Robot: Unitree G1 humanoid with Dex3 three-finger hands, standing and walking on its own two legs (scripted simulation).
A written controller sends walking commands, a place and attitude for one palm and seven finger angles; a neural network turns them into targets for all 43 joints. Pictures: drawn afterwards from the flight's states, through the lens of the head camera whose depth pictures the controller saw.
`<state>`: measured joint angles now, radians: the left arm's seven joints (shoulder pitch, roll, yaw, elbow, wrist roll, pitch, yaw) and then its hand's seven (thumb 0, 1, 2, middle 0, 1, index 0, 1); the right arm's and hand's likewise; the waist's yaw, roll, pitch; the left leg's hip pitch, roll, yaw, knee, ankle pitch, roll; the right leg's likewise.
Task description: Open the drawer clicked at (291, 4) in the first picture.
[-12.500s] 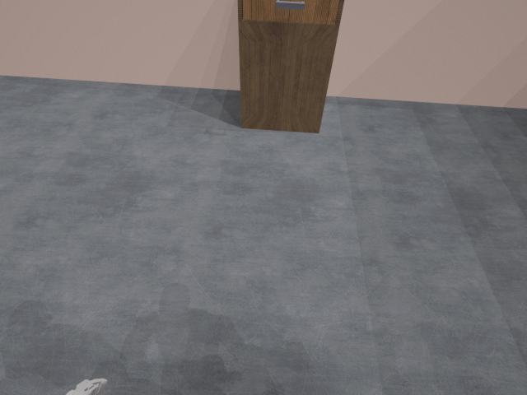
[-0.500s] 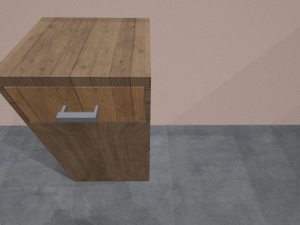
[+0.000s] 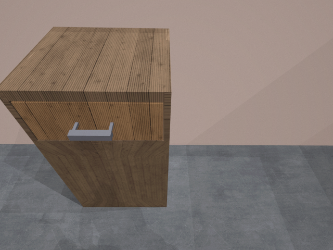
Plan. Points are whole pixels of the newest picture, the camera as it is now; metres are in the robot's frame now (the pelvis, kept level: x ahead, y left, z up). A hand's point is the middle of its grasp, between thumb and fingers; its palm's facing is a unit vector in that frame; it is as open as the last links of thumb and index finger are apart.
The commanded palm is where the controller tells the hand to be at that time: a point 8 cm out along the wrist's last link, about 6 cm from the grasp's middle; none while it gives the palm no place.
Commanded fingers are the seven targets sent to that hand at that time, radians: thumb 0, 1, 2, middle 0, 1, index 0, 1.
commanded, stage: look again from close up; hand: left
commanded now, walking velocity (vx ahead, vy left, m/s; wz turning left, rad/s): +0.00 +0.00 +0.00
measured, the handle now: (92, 130) +0.47 +0.27 -0.02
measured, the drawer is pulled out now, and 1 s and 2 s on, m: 0.00 0.00 0.00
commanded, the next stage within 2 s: come to a stop and stand still in 0.54 s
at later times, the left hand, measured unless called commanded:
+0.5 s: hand out of the picture -0.03 +0.16 -0.18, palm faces +0.03 -0.98 -0.17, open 7.4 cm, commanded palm none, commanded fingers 0.00 0.90 0.90 -0.20 -0.30 -0.20 -0.30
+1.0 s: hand out of the picture -0.03 +0.20 -0.18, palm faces +0.02 -0.98 -0.17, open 7.4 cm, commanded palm none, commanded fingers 0.00 0.90 0.90 -0.20 -0.30 -0.20 -0.30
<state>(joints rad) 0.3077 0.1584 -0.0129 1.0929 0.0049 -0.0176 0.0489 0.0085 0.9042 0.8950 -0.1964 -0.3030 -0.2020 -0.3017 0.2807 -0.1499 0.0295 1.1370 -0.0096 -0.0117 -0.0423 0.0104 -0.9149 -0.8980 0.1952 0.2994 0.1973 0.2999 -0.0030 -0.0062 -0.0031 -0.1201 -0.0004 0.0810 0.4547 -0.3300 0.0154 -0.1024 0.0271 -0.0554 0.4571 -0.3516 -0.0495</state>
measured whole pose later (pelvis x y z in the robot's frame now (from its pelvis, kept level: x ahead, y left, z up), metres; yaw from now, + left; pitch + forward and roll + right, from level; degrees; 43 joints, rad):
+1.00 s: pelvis -0.04 +0.03 +0.00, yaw +0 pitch -2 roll -1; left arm 0.31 0.16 -0.02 1.07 0.01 -0.01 0.05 0.01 0.91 0.89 -0.20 -0.30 -0.20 -0.30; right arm 0.29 -0.15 0.01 1.07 -0.01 0.00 -0.04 0.01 -0.92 -0.90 0.19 0.30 0.20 0.30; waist -0.01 -0.02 0.00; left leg -0.20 -0.01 0.07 0.55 -0.32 0.06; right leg -0.15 0.01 -0.06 0.50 -0.32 -0.02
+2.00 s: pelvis -0.04 +0.06 +0.00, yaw -1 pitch +0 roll +0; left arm 0.34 0.12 -0.02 1.11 0.01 0.00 0.05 0.01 0.90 0.90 -0.19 -0.30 -0.20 -0.30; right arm 0.33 -0.11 0.03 1.14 0.00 -0.03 -0.04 0.01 -0.91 -0.90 0.20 0.30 0.20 0.30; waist 0.00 -0.03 0.01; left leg -0.16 -0.08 0.10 0.40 -0.25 0.11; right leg -0.15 -0.05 -0.02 0.43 -0.27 0.04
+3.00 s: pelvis -0.04 -0.01 -0.04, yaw +3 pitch +8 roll +2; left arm 0.33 0.37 -0.06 0.05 1.04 -0.02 0.47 0.01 0.31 0.65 -0.27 -0.67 -0.27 -0.67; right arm 0.01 -0.23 -0.01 0.54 -0.06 0.09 0.02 0.01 -0.90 -0.90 0.20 0.30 0.20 0.30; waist 0.12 0.03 -0.11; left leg -0.53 -0.03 0.03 0.81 -0.42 0.02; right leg -0.57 0.06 -0.07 0.83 -0.41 -0.12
